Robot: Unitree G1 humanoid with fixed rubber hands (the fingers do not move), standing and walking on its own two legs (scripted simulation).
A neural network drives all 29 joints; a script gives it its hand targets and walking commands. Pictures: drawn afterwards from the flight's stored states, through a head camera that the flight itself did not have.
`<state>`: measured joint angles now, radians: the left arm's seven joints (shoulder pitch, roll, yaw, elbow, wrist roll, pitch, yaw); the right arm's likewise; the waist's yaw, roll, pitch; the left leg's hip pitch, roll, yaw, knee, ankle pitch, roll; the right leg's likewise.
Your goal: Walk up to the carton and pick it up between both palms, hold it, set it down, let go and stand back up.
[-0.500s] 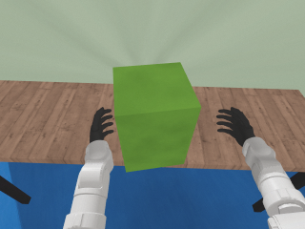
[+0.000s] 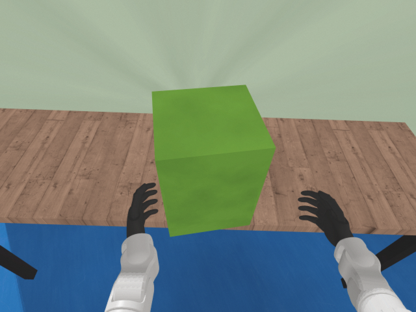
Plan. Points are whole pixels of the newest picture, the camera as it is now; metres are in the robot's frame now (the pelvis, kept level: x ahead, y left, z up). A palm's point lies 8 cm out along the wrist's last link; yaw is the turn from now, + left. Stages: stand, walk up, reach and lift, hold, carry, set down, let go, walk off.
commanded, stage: set down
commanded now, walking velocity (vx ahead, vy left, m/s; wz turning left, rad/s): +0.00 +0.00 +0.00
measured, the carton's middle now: (205, 165) +0.43 +0.03 +0.03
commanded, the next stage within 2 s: let go in 1.42 s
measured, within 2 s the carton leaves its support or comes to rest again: neither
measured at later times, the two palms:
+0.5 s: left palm (121, 259) +0.22 +0.18 -0.03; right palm (329, 260) +0.24 -0.22 -0.03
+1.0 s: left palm (97, 287) +0.18 +0.23 -0.06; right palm (321, 291) +0.19 -0.20 -0.06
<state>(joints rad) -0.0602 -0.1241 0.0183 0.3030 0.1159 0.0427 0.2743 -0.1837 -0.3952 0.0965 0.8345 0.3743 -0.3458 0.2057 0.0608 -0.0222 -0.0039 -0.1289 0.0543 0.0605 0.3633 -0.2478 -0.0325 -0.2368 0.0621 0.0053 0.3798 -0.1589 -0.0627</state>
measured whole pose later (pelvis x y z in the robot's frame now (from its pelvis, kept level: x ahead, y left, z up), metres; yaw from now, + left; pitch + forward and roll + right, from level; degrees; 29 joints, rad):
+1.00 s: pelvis +0.01 +0.03 +0.00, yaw +1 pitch -3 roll -1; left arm 0.21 0.08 -0.03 0.43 0.04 0.04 0.13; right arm 0.16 -0.27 0.00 0.73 0.13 -0.26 0.14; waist 0.04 -0.01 0.03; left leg -0.02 0.02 0.05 0.34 -0.27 0.00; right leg -0.10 0.03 0.00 0.32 -0.16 -0.02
